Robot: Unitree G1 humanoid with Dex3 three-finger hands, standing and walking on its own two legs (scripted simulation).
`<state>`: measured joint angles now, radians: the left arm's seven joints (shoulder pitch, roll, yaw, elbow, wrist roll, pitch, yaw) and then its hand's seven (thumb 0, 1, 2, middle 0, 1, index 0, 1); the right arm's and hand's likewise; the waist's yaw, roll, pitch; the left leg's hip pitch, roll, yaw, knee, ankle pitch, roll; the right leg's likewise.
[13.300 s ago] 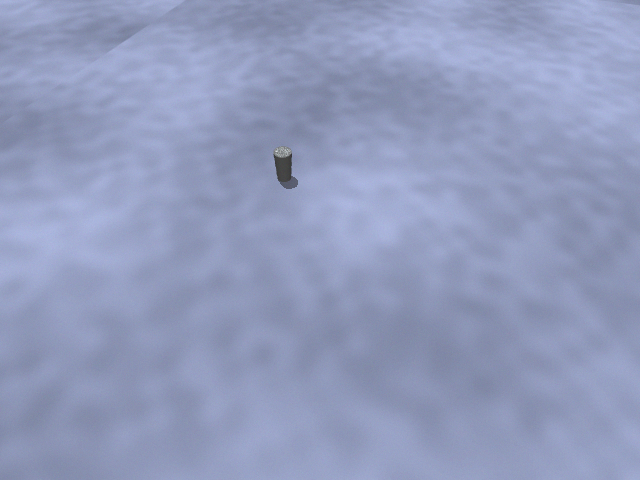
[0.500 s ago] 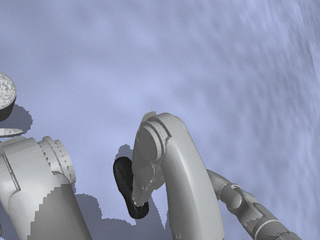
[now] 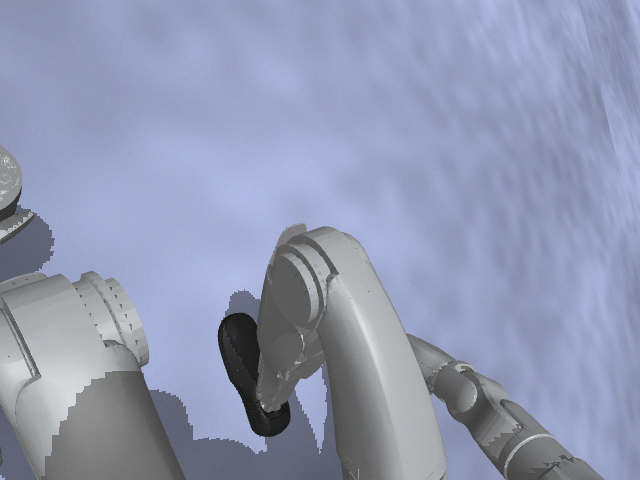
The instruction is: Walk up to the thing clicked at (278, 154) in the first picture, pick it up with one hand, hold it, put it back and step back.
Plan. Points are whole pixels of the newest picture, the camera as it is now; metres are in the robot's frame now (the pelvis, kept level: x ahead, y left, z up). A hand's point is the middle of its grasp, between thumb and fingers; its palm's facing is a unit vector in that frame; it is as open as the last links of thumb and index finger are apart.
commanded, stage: settle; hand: left
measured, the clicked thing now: out of the picture +0.43 +0.24 -0.21
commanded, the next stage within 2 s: lift in 1.98 s
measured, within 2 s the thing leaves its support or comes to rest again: leaves its support in 0.44 s
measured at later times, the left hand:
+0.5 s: hand out of the picture +0.40 +0.24 -0.17, palm faces +0.19 -0.98 -0.02, open 10.9 cm
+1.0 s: hand out of the picture +0.39 +0.26 -0.05, palm faces +0.18 -0.98 -0.06, open 11.0 cm
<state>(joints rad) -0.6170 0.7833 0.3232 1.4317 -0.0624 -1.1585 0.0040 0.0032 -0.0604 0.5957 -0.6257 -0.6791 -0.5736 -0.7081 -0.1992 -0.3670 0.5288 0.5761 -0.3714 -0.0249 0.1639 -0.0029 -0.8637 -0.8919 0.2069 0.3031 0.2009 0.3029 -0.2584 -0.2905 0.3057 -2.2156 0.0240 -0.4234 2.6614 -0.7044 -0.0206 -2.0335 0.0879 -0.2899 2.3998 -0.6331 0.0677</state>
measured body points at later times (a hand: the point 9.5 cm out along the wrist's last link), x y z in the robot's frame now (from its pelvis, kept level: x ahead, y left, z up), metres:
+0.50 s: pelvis +0.01 +0.00 +0.01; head +0.22 +0.20 +0.34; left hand +0.38 +0.30 -0.17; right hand +0.19 -0.23 -0.04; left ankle +0.08 +0.13 -0.25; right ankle +0.14 -0.12 -0.25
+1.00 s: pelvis +0.01 -0.01 +0.04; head +0.20 +0.14 +0.42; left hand +0.37 +0.31 -0.04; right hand +0.21 -0.23 -0.05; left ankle +0.08 +0.13 -0.25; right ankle +0.14 -0.12 -0.25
